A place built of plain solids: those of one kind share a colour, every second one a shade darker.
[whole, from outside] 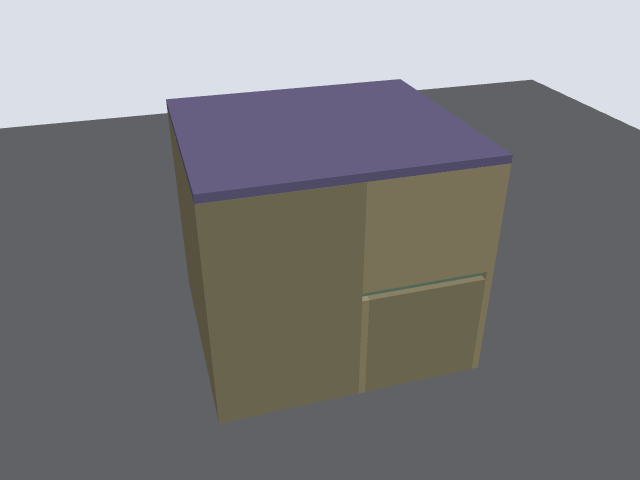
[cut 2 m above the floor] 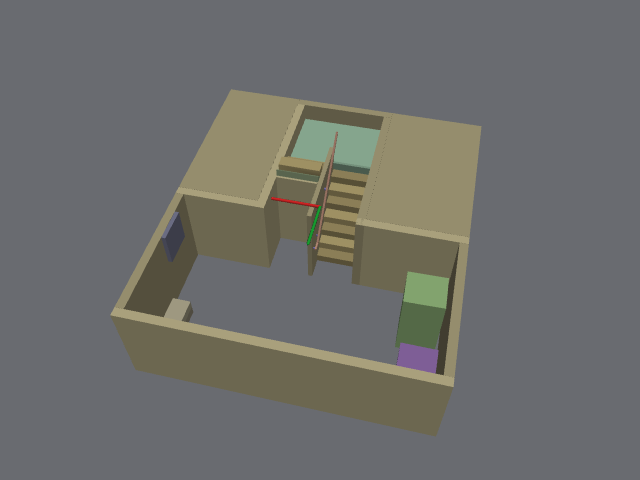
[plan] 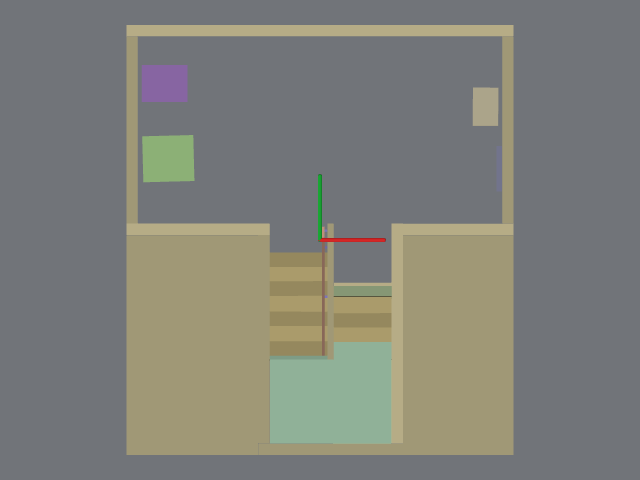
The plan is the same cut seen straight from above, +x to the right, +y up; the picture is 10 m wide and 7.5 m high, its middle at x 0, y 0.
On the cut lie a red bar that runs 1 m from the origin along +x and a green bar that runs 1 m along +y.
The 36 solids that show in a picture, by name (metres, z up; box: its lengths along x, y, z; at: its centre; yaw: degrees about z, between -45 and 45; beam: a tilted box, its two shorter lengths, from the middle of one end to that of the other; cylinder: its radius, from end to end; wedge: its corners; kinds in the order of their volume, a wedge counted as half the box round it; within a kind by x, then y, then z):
{
 "wall_1": {"box": [0.18, 2.92, 3.07], "at": [-2.94, 1.72, 1.24]},
 "wall_2": {"box": [2.06, 3.44, 6.0], "at": [-1.99, -1.64, 2.7]},
 "wall_3": {"box": [2.24, 0.18, 3.07], "at": [-1.9, 0.17, 1.24]},
 "wall_4": {"box": [0.18, 3.44, 6.0], "at": [-0.87, -1.46, 2.7]},
 "wall_5": {"box": [6.05, 0.18, 6.0], "at": [0.0, 3.27, 2.7]},
 "wall_6": {"box": [2.26, 0.18, 6.0], "at": [0.17, -3.27, 2.7]},
 "wall_7": {"box": [0.1, 2.12, 6.0], "at": [0.17, -0.8, 2.7]},
 "wall_8": {"box": [0.9, 0.1, 2.26], "at": [0.67, -0.72, 1.08]},
 "wall_9": {"box": [0.18, 3.44, 6.0], "at": [1.21, -1.46, 2.7]},
 "wall_10": {"box": [1.91, 0.18, 3.07], "at": [2.07, 0.17, 1.24]},
 "wall_11": {"box": [1.73, 3.44, 6.0], "at": [2.16, -1.64, 2.7]},
 "wall_12": {"box": [1.73, 3.28, 2.72], "at": [2.16, 1.72, 4.34]},
 "wall_13": {"box": [0.18, 2.92, 3.07], "at": [2.94, 1.72, 1.24]},
 "roof_1": {"box": [6.05, 6.72, 0.2], "at": [0.0, 0.0, 5.8]},
 "fill_1": {"wedge": [[0.21, -1.57, -0.05], [0.21, -1.57, 1.43], [0.21, -0.72, -0.05], [0.21, -0.72, 2.17], [1.12, -1.57, -0.05], [1.12, -1.57, 1.43], [1.12, -0.72, -0.05], [1.12, -0.72, 2.17]]},
 "fill_2": {"box": [0.91, 1.64, 1.4], "at": [0.67, -2.36, 0.65]},
 "floor_1": {"wedge": [[-2.85, -0.21, 2.98], [-2.85, -0.19, 2.74], [-2.85, 3.18, 2.74], [-2.85, 3.18, 2.98], [2.85, -0.21, 2.98], [2.85, -0.19, 2.74], [2.85, 3.18, 2.74], [2.85, 3.18, 2.98]]},
 "floor_2": {"wedge": [[-0.78, -1.89, 1.35], [-0.78, -1.87, 1.59], [-0.78, -1.83, 1.35], [-0.78, -1.81, 1.59], [0.12, -1.89, 1.35], [0.12, -1.87, 1.59], [0.12, -1.83, 1.35], [0.12, -1.81, 1.59]]},
 "floor_3": {"box": [1.9, 1.32, 0.24], "at": [0.17, -2.52, 1.47]},
 "floor_4": {"wedge": [[0.22, -1.89, 1.35], [0.22, -1.87, 1.59], [0.22, -1.57, 1.59], [0.22, -1.55, 1.35], [1.12, -1.89, 1.35], [1.12, -1.87, 1.59], [1.12, -1.58, 1.59], [1.12, -1.56, 1.35]]},
 "cage_trolley_1": {"box": [0.8, 0.72, 1.71], "at": [-2.37, 1.27, 0.81], "yaw": 1.4},
 "bin_1": {"box": [0.72, 0.58, 1.11], "at": [-2.43, 2.44, 0.51]},
 "tread_1": {"wedge": [[-0.78, -1.84, 1.24], [-0.78, -1.83, 1.38], [-0.78, -1.61, 1.04], [-0.78, -1.58, 1.39], [0.12, -1.84, 1.24], [0.12, -1.83, 1.38], [0.12, -1.61, 1.04], [0.12, -1.58, 1.38]]},
 "tread_2": {"wedge": [[-0.78, -1.61, 1.04], [-0.78, -1.6, 1.19], [-0.78, -1.37, 0.84], [-0.78, -1.34, 1.19], [0.12, -1.61, 1.04], [0.12, -1.6, 1.19], [0.12, -1.37, 0.83], [0.12, -1.34, 1.19]]},
 "tread_3": {"wedge": [[-0.78, -1.38, 0.84], [-0.78, -1.36, 0.99], [-0.78, -1.14, 0.64], [-0.78, -1.12, 0.99], [0.12, -1.38, 0.84], [0.12, -1.36, 0.99], [0.12, -1.15, 0.64], [0.12, -1.12, 0.99]]},
 "tread_4": {"wedge": [[-0.78, -1.15, 0.64], [-0.78, -1.14, 0.79], [-0.78, -0.9, 0.43], [-0.78, -0.87, 0.79], [0.12, -1.15, 0.65], [0.12, -1.14, 0.79], [0.12, -0.9, 0.43], [0.12, -0.87, 0.79]]},
 "tread_5": {"wedge": [[-0.78, -0.91, 0.43], [-0.78, -0.89, 0.59], [-0.78, -0.67, 0.23], [-0.78, -0.64, 0.6], [0.12, -0.9, 0.43], [0.12, -0.89, 0.6], [0.12, -0.67, 0.23], [0.12, -0.64, 0.6]]},
 "tread_6": {"wedge": [[-0.78, -0.68, 0.23], [-0.78, -0.66, 0.4], [-0.78, -0.45, 0.04], [-0.78, -0.42, 0.4], [0.12, -0.67, 0.23], [0.12, -0.66, 0.4], [0.12, -0.45, 0.04], [0.12, -0.42, 0.4]]},
 "tread_7": {"wedge": [[-0.78, -0.45, 0.02], [-0.78, -0.44, 0.2], [-0.78, -0.22, -0.04], [-0.78, -0.2, 0.2], [0.12, -0.45, 0.02], [0.12, -0.44, 0.2], [0.12, -0.22, -0.04], [0.12, -0.2, 0.2]]},
 "tread_8": {"wedge": [[0.22, -1.59, 1.78], [0.22, -1.56, 1.43], [0.22, -1.35, 1.78], [0.22, -1.34, 1.63], [1.12, -1.59, 1.78], [1.12, -1.57, 1.43], [1.12, -1.35, 1.78], [1.12, -1.34, 1.63]]},
 "tread_9": {"wedge": [[0.22, -1.37, 1.97], [0.22, -1.34, 1.63], [0.22, -1.13, 1.97], [0.22, -1.11, 1.82], [1.12, -1.37, 1.97], [1.12, -1.34, 1.63], [1.12, -1.12, 1.97], [1.12, -1.11, 1.83]]},
 "tread_10": {"wedge": [[0.22, -1.14, 2.17], [0.22, -1.12, 1.82], [0.22, -0.89, 2.17], [0.22, -0.88, 2.03], [1.12, -1.14, 2.17], [1.12, -1.11, 1.82], [1.12, -0.89, 2.17], [1.12, -0.88, 2.03]]},
 "crate_1": {"box": [0.4, 0.6, 0.25], "at": [2.59, 2.08, 0.07], "yaw": -0.2},
 "crate_2": {"box": [0.4, 0.6, 0.2], "at": [2.59, 2.08, 0.3], "yaw": -0.4},
 "guard_rail_1": {"wedge": [[0.03, -1.81, 2.46], [0.03, -1.81, 2.52], [0.03, 0.03, 0.87], [0.03, 0.03, 0.93], [0.07, -1.81, 2.46], [0.07, -1.81, 2.52], [0.07, 0.03, 0.87], [0.07, 0.03, 0.93]]},
 "cabinet_1": {"box": [0.09, 0.72, 0.9], "at": [2.8, 1.11, 1.69]}
}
